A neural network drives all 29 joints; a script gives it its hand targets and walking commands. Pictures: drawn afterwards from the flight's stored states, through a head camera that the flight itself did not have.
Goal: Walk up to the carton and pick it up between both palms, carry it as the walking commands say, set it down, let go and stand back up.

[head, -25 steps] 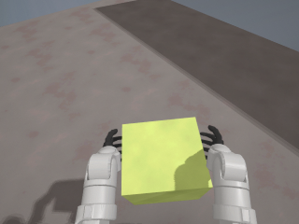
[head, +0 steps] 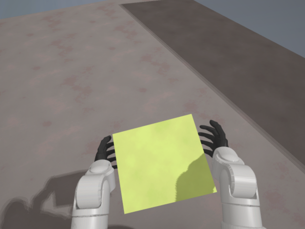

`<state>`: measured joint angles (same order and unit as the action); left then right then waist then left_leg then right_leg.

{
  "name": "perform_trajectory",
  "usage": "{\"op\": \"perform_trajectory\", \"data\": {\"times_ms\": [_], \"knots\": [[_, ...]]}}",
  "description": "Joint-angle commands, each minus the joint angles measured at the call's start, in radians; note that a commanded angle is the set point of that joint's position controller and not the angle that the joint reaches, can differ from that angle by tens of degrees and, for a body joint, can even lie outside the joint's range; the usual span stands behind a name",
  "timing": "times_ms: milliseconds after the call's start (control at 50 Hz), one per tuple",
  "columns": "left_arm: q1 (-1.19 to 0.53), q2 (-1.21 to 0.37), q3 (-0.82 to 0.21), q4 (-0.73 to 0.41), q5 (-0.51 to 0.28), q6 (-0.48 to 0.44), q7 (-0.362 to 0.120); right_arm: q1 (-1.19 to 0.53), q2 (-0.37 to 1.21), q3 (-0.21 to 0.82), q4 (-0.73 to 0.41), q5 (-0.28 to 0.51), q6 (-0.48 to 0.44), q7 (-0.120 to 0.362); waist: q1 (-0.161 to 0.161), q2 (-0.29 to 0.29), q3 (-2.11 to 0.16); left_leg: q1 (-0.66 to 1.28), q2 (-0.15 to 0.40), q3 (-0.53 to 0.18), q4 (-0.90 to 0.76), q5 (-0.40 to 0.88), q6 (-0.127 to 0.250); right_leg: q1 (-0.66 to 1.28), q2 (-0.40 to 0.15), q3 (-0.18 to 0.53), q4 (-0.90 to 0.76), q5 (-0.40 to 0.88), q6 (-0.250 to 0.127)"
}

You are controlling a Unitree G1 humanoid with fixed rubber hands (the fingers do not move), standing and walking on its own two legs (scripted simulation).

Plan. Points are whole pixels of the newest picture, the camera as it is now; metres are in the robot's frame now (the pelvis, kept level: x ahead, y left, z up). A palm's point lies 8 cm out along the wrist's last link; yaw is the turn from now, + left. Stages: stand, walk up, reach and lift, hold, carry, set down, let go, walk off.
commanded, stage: carry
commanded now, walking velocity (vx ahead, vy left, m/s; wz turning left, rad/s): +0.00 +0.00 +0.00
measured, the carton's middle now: (163, 164) +0.31 -0.01 -0.03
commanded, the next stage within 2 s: none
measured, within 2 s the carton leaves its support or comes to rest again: neither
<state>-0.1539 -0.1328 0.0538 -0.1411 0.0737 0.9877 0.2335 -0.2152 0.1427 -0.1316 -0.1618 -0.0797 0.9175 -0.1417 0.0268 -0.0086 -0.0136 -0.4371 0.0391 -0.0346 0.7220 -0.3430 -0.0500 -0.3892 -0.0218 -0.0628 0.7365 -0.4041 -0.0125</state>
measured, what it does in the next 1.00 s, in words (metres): shifts its weight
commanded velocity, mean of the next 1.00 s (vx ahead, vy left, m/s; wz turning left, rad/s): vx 0.00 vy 0.00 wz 0.00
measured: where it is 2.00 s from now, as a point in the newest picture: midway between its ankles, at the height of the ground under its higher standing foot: outside the picture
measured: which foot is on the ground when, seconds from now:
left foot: down 0.00-1.00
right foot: down 0.00-1.00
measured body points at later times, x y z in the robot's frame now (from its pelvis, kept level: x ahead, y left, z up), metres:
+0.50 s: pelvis -0.02 +0.03 +0.01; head -0.05 +0.04 +0.46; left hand +0.27 +0.18 +0.06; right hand +0.27 -0.12 +0.06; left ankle +0.02 +0.15 -0.71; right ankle -0.01 -0.11 -0.71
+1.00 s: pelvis -0.05 +0.04 +0.01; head -0.05 +0.05 +0.46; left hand +0.24 +0.19 +0.05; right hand +0.25 -0.10 +0.07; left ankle +0.02 +0.15 -0.71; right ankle -0.01 -0.11 -0.71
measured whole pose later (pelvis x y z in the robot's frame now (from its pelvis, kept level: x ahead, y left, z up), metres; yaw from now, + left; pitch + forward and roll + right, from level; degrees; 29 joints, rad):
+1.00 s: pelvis -0.05 +0.04 +0.01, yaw +0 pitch +1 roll -1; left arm -0.22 -0.14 0.09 -0.08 0.11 1.07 0.22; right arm -0.23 0.14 -0.16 -0.11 -0.10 1.04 -0.12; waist 0.02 -0.01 -0.03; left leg -0.43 0.01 0.00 0.63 -0.22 0.01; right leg -0.36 -0.06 -0.05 0.61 -0.26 0.04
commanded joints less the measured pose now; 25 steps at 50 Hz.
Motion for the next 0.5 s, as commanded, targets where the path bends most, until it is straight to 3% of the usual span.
{"op": "perform_trajectory", "data": {"times_ms": [0, 40, 80, 100, 120, 140, 160, 180, 200, 220, 240, 260, 280, 300, 320, 340, 360, 380, 420, 440, 460, 480], "knots": [[-0.672, -0.853, -0.626, -0.229, -0.342, 0.044, -0.387, -0.491, 0.886, 0.665, -0.102, 0.328, 0.124, 0.277, -0.020, 0.018, -0.520, 0.209, 0.079, -0.019, -0.043, 0.520, 0.097, 0.199, -0.114, 0.098, -0.148, 0.487, 0.007], [-0.662, -0.859, -0.599, -0.152, -0.312, 0.056, -0.386, -0.443, 0.885, 0.594, -0.008, 0.288, 0.132, 0.289, -0.014, 0.074, -0.514, 0.220, 0.077, -0.019, -0.065, 0.546, 0.099, 0.192, -0.113, 0.096, -0.147, 0.427, 0.004], [-0.701, -0.870, -0.603, -0.157, -0.325, 0.049, -0.391, -0.520, 0.891, 0.617, -0.049, 0.315, 0.124, 0.296, -0.016, 0.011, -0.489, 0.198, 0.095, -0.045, -0.082, 0.570, 0.112, 0.215, -0.102, 0.071, -0.156, 0.387, 0.007], [-0.709, -0.894, -0.608, -0.158, -0.350, 0.057, -0.393, -0.525, 0.907, 0.634, -0.053, 0.341, 0.138, 0.300, -0.020, -0.013, -0.469, 0.198, 0.086, -0.032, -0.085, 0.516, 0.105, 0.200, -0.106, 0.073, -0.165, 0.387, 0.013], [-0.795, -0.920, -0.652, -0.264, -0.388, 0.073, -0.390, -0.624, 0.950, 0.687, -0.144, 0.404, 0.156, 0.306, -0.022, 0.003, -0.451, 0.178, 0.091, -0.045, -0.100, 0.506, 0.106, 0.184, -0.105, 0.074, -0.158, 0.345, 0.009], [-0.796, -0.889, -0.568, -0.122, -0.328, 0.062, -0.392, -0.612, 0.920, 0.597, 0.015, 0.332, 0.151, 0.309, -0.019, -0.028, -0.405, 0.145, 0.085, -0.050, -0.118, 0.446, 0.103, 0.168, -0.106, 0.077, -0.179, 0.309, 0.010], [-0.775, -0.904, -0.567, -0.100, -0.314, 0.067, -0.383, -0.606, 0.925, 0.596, 0.017, 0.340, 0.155, 0.315, -0.018, 0.039, -0.394, 0.147, 0.101, -0.065, -0.156, 0.428, 0.112, 0.161, -0.090, 0.056, -0.162, 0.231, 0.018], [-0.774, -0.909, -0.551, -0.079, -0.303, 0.079, -0.376, -0.583, 0.923, 0.582, 0.054, 0.328, 0.168, 0.312, -0.015, 0.070, -0.357, 0.120, 0.124, -0.092, -0.177, 0.421, 0.109, 0.139, -0.076, 0.045, -0.163, 0.152, 0.020], [-0.769, -0.876, -0.516, -0.048, -0.281, 0.066, -0.379, -0.610, 0.924, 0.584, 0.093, 0.330, 0.154, 0.315, -0.013, 0.031, -0.349, 0.114, 0.125, -0.096, -0.173, 0.380, 0.116, 0.159, -0.076, 0.060, -0.206, 0.172, 0.010], [-0.778, -0.911, -0.500, 0.016, -0.275, 0.065, -0.383, -0.665, 0.910, 0.558, 0.087, 0.315, 0.145, 0.316, -0.016, 0.038, -0.353, 0.112, 0.109, -0.106, -0.204, 0.329, 0.112, 0.147, -0.077, 0.056, -0.192, 0.157, 0.023], [-0.837, -0.935, -0.563, -0.115, -0.337, 0.079, -0.378, -0.637, 0.945, 0.600, 0.031, 0.363, 0.167, 0.319, -0.021, 0.046, -0.355, 0.111, 0.102, -0.082, -0.195, 0.292, 0.108, 0.138, -0.081, 0.061, -0.207, 0.161, 0.016], [-0.827, -0.956, -0.573, -0.106, -0.349, 0.086, -0.383, -0.688, 0.951, 0.624, -0.023, 0.379, 0.170, 0.320, -0.017, 0.028, -0.349, 0.105, 0.090, -0.078, -0.223, 0.224, 0.107, 0.147, -0.086, 0.064, -0.218, 0.149, 0.015], [-0.816, -0.921, -0.512, -0.039, -0.294, 0.064, -0.381, -0.656, 0.948, 0.570, 0.090, 0.338, 0.151, 0.325, -0.019, 0.020, -0.385, 0.122, 0.098, -0.088, -0.229, 0.250, 0.103, 0.176, -0.083, 0.062, -0.212, 0.148, 0.003], [-0.812, -0.924, -0.483, 0.005, -0.272, 0.047, -0.379, -0.664, 0.926, 0.540, 0.110, 0.313, 0.135, 0.324, -0.015, -0.004, -0.417, 0.139, 0.099, -0.085, -0.214, 0.305, 0.107, 0.173, -0.081, 0.053, -0.207, 0.167, 0.013], [-0.810, -0.947, -0.495, -0.008, -0.279, 0.043, -0.377, -0.659, 0.942, 0.550, 0.086, 0.319, 0.130, 0.321, -0.018, 0.036, -0.439, 0.170, 0.099, -0.076, -0.204, 0.373, 0.109, 0.168, -0.078, 0.047, -0.190, 0.192, 0.018], [-0.799, -0.955, -0.528, -0.051, -0.319, 0.035, -0.379, -0.662, 0.944, 0.582, 0.019, 0.353, 0.119, 0.324, -0.016, 0.059, -0.435, 0.186, 0.093, -0.062, -0.212, 0.354, 0.102, 0.154, -0.079, 0.056, -0.192, 0.197, 0.021], [-0.833, -0.953, -0.533, -0.092, -0.328, 0.033, -0.379, -0.701, 0.966, 0.598, -0.012, 0.366, 0.112, 0.316, -0.016, 0.034, -0.450, 0.185, 0.085, -0.052, -0.191, 0.364, 0.107, 0.177, -0.090, 0.059, -0.204, 0.229, 0.015], [-0.849, -0.957, -0.521, -0.082, -0.313, 0.029, -0.379, -0.740, 0.942, 0.581, -0.017, 0.353, 0.105, 0.312, -0.021, 0.046, -0.475, 0.194, 0.088, -0.049, -0.178, 0.377, 0.112, 0.183, -0.096, 0.062, -0.205, 0.237, 0.006], [-0.779, -0.963, -0.503, -0.010, -0.302, 0.020, -0.379, -0.692, 0.919, 0.566, -0.007, 0.330, 0.092, 0.304, -0.016, 0.036, -0.463, 0.193, 0.084, -0.047, -0.185, 0.363, 0.118, 0.169, -0.090, 0.059, -0.210, 0.217, 0.010], [-0.700, -0.952, -0.478, 0.032, -0.288, 0.016, -0.378, -0.733, 0.902, 0.575, -0.053, 0.341, 0.078, 0.300, -0.018, 0.020, -0.477, 0.206, 0.073, -0.038, -0.190, 0.313, 0.114, 0.184, -0.088, 0.057, -0.201, 0.213, 0.005], [-0.732, -0.951, -0.501, -0.019, -0.295, 0.012, -0.376, -0.736, 0.911, 0.593, -0.078, 0.351, 0.077, 0.301, -0.018, 0.025, -0.485, 0.204, 0.076, -0.038, -0.183, 0.308, 0.120, 0.184, -0.089, 0.064, -0.216, 0.221, 0.006], [-0.729, -0.954, -0.530, -0.064, -0.325, 0.018, -0.377, -0.701, 0.922, 0.616, -0.103, 0.362, 0.080, 0.294, -0.021, -0.009, -0.491, 0.200, 0.080, -0.045, -0.183, 0.323, 0.122, 0.197, -0.085, 0.057, -0.210, 0.242, 0.007]]}}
